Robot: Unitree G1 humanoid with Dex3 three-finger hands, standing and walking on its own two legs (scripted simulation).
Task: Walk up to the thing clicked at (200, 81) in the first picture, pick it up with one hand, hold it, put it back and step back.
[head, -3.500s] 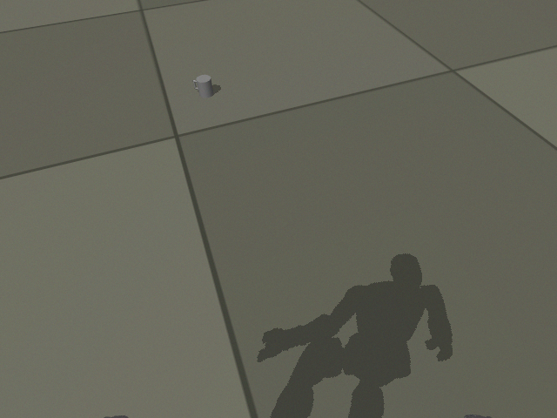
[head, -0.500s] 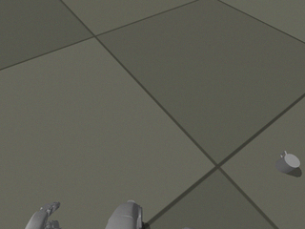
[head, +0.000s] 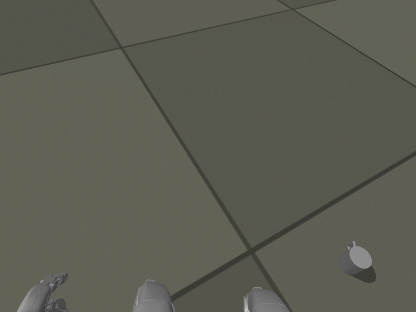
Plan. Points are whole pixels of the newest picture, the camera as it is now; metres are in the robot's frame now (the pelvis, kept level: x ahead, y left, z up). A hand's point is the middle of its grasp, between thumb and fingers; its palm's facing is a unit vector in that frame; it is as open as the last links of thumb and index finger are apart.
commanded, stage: walk up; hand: left
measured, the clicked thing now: (353, 256) +0.40 -0.66 -0.66
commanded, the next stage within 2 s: none
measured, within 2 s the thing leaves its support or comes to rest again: neither
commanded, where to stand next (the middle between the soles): +0.08 -0.94 m, yaw +16 degrees
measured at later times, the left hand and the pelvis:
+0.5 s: hand out of the picture +0.10 +0.09 -0.14, palm faces +0.00 -0.94 -0.34, open 7.3 cm; pelvis +0.02 -0.21 +0.02, yaw +7 degrees
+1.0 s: hand out of the picture +0.07 -0.15 -0.13, palm faces +0.09 -0.94 -0.33, open 7.3 cm; pelvis +0.03 -0.44 +0.03, yaw +12 degrees
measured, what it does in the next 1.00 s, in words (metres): steps to the right: left foot, then right foot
